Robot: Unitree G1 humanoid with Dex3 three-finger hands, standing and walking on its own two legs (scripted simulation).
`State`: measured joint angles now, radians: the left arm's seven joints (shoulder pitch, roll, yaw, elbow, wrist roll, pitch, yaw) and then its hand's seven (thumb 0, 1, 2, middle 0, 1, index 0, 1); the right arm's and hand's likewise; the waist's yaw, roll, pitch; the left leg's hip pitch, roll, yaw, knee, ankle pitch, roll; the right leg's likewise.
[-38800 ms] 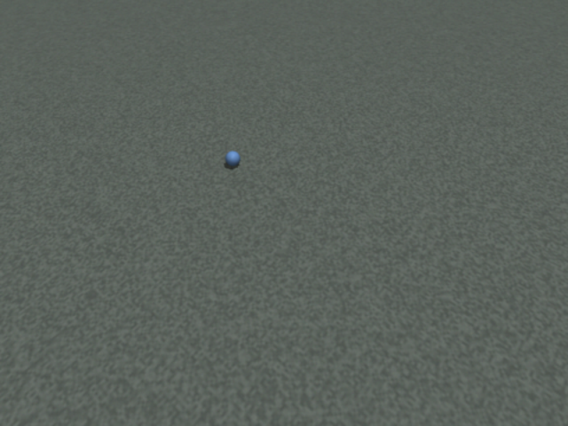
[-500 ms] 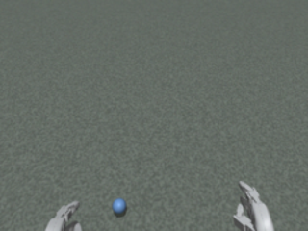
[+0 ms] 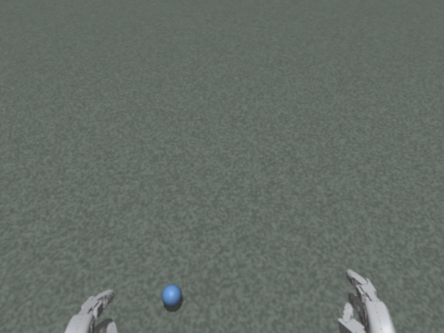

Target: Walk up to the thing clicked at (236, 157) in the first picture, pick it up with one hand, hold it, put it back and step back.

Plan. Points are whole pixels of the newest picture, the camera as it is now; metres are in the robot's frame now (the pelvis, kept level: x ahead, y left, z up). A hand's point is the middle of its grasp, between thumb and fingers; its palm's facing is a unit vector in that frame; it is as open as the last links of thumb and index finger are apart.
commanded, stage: home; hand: left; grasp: from above
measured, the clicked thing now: (171, 295) +0.42 +0.20 -0.67
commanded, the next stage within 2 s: stand in 1.14 s
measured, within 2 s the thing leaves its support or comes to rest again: neither
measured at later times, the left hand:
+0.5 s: hand out of the picture +0.17 +0.18 -0.05, palm faces +0.03 -0.98 -0.21, open 7.4 cm
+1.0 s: hand (120, 331) +0.18 +0.18 -0.05, palm faces +0.04 -0.98 -0.21, open 7.4 cm
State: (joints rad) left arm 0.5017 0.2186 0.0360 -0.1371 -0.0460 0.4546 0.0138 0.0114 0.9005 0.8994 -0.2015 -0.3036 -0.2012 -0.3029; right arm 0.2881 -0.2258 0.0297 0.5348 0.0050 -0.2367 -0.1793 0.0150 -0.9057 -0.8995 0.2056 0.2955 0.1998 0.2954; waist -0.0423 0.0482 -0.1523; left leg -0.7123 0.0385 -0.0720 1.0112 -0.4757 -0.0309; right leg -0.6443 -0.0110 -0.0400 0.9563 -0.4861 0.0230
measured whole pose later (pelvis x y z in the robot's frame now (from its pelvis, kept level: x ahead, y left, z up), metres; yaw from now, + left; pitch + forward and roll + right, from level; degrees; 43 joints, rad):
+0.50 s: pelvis +0.01 +0.01 +0.00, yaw +0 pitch +11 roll -3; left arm 0.51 0.23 0.03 -0.15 -0.05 0.46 0.01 0.01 0.90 0.90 -0.20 -0.30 -0.20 -0.30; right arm 0.28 -0.22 0.03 0.53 0.00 -0.24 -0.18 0.01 -0.91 -0.90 0.21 0.30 0.20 0.30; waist -0.04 0.05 -0.16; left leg -0.71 0.04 -0.07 1.02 -0.49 -0.02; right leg -0.64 -0.01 -0.04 0.95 -0.50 0.03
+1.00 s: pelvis +0.02 +0.00 +0.00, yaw +0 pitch +11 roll -2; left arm 0.51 0.23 0.03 -0.15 -0.05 0.46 0.02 0.01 0.90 0.90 -0.20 -0.30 -0.20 -0.30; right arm 0.28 -0.23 0.02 0.53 0.01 -0.21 -0.17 0.01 -0.91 -0.90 0.21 0.30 0.20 0.30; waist -0.04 0.05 -0.16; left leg -0.71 0.04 -0.07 1.02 -0.51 -0.03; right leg -0.64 -0.01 -0.04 0.96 -0.51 0.02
